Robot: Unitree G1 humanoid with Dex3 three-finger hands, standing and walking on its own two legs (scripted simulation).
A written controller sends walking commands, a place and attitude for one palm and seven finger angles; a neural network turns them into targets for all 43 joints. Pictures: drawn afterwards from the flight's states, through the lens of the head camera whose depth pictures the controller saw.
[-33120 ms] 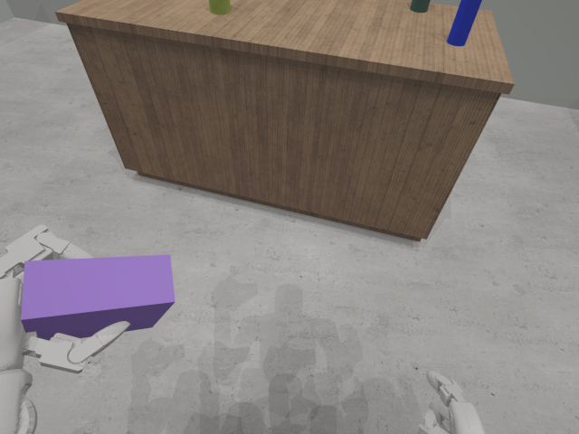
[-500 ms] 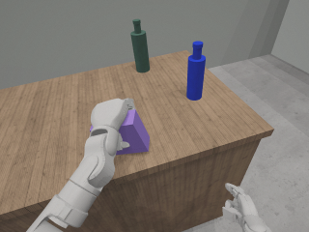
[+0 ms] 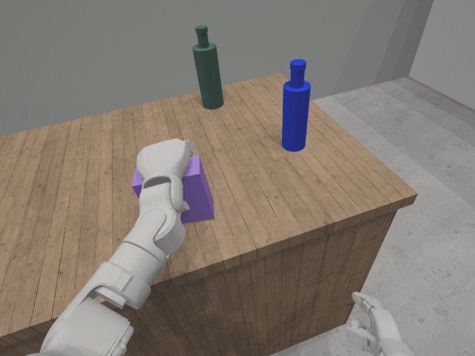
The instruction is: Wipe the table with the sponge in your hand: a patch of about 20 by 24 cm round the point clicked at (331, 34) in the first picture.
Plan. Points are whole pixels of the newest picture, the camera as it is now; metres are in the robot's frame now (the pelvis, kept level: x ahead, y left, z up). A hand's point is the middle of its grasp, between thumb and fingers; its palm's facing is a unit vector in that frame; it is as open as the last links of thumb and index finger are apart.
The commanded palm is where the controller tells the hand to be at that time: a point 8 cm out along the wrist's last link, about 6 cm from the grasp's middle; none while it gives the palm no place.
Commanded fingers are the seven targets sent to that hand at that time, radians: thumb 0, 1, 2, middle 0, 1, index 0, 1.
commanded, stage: wipe forward along the third lane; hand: left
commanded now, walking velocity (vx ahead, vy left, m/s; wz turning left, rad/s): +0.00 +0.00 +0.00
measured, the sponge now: (179, 200) +0.38 +0.15 +0.08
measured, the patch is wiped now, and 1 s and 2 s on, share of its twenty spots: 0.70 0.80 0.80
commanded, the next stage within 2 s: wipe back along the third lane in 0.88 s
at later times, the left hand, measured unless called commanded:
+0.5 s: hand (165, 167) +0.42 +0.18 +0.12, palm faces -0.02 -0.08 -1.00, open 9.5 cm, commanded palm +0.40 +0.20 +0.16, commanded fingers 0.00 0.10 1.30 -1.20 -1.60 -1.20 -1.60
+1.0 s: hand (159, 155) +0.46 +0.21 +0.12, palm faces -0.05 -0.06 -1.00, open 9.4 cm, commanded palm +0.44 +0.21 +0.16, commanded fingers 0.00 0.10 1.30 -1.20 -1.60 -1.20 -1.60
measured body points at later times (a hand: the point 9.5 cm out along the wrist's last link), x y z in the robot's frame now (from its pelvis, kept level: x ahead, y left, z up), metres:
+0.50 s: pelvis +0.00 +0.00 +0.00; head -0.01 -0.03 +0.45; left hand +0.42 +0.18 +0.18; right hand +0.17 -0.25 -0.12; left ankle +0.00 +0.18 -0.74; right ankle +0.00 -0.12 -0.74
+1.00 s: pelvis +0.00 +0.02 +0.00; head +0.01 -0.01 +0.45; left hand +0.46 +0.21 +0.18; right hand +0.12 -0.23 -0.13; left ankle +0.00 +0.18 -0.74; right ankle +0.00 -0.12 -0.74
